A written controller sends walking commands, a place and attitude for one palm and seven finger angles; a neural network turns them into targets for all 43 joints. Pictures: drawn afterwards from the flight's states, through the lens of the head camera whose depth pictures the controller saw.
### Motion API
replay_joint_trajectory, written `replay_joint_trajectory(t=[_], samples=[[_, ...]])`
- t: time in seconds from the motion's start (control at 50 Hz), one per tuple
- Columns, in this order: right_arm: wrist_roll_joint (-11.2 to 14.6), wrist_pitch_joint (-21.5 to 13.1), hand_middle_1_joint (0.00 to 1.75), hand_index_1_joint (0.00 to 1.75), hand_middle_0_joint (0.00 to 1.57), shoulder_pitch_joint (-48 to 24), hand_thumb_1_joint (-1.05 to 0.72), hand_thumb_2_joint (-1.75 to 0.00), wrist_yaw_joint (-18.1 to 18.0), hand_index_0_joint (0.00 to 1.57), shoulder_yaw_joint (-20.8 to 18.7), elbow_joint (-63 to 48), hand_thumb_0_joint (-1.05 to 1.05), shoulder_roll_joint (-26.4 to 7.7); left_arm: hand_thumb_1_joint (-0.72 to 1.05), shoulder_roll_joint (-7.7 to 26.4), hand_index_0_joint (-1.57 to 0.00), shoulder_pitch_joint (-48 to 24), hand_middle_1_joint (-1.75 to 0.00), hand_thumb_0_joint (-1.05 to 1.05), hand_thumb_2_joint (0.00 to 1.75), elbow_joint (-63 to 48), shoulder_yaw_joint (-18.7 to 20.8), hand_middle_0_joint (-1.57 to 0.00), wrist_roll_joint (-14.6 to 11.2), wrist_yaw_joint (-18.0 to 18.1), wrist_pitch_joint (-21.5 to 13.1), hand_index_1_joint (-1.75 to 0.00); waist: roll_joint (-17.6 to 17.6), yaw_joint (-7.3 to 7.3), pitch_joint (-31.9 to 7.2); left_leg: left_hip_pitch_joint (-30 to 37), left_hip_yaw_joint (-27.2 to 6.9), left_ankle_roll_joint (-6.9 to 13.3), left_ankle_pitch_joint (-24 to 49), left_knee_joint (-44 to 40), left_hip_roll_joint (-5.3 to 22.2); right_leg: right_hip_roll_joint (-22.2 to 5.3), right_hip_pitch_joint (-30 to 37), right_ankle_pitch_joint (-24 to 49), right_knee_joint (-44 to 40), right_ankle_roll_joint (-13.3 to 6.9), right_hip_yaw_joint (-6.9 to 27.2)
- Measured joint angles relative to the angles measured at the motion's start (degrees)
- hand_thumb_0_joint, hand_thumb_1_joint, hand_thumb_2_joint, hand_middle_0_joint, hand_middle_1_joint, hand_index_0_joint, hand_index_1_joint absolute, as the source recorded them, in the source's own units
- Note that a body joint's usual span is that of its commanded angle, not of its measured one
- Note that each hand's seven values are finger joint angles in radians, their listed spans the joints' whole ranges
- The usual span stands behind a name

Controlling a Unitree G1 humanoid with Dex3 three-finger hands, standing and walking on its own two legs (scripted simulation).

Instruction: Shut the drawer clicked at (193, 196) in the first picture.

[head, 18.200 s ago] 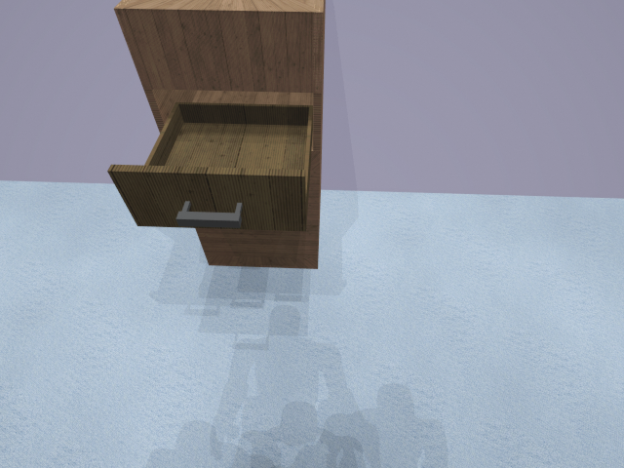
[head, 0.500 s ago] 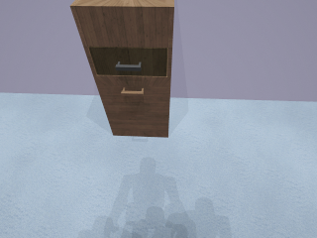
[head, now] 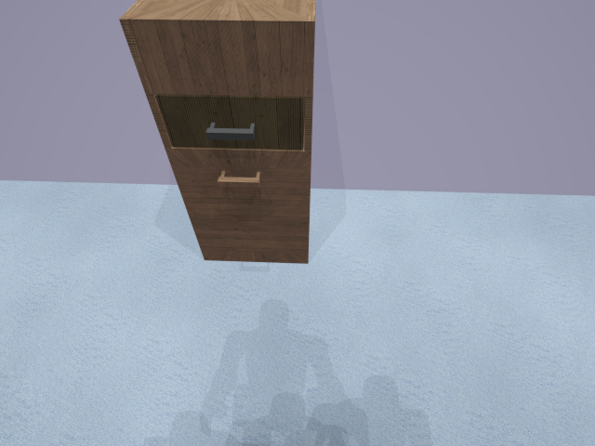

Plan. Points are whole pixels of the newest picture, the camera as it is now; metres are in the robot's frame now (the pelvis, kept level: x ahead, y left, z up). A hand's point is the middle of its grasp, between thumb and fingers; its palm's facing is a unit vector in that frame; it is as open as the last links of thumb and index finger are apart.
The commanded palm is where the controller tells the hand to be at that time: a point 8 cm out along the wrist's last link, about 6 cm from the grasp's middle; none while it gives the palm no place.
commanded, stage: look to check the result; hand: left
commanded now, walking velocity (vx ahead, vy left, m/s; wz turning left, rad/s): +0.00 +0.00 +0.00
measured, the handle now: (231, 130) +0.89 +0.23 -0.10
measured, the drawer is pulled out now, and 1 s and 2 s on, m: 0.00 0.00 0.00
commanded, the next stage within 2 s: stand and wait in 0.52 s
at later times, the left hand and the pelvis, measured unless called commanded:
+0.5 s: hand out of the picture +0.04 +0.19 -0.17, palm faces +0.02 -0.97 -0.26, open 7.4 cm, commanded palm none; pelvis +0.01 -0.01 +0.00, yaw +0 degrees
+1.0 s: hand out of the picture +0.06 +0.19 -0.16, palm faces +0.01 -0.96 -0.28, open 7.4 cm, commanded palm none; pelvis +0.02 -0.02 +0.00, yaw +0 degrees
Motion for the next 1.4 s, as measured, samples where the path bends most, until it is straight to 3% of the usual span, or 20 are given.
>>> replay_joint_trajectory(t=[1.4], samples=[[0.04, -0.08, 0.3, 0.3, 0.2, -4.05, -0.91, -0.9, 0.01, 0.2, 0.34, 0.31, 0.01, -4.01, 0.91, 3.57, -0.2, -2.8, -0.3, 0.0, 0.9, 0.4, 0.22, -0.2, -0.21, -0.44, -0.43, -0.3, 0.39, 0.29, 0.25, 3.69, -0.68, -2.22, -0.09, -3.82, 1.86, 1.99, 3.72, -0.18, -3.89, -1.99, -0.58]])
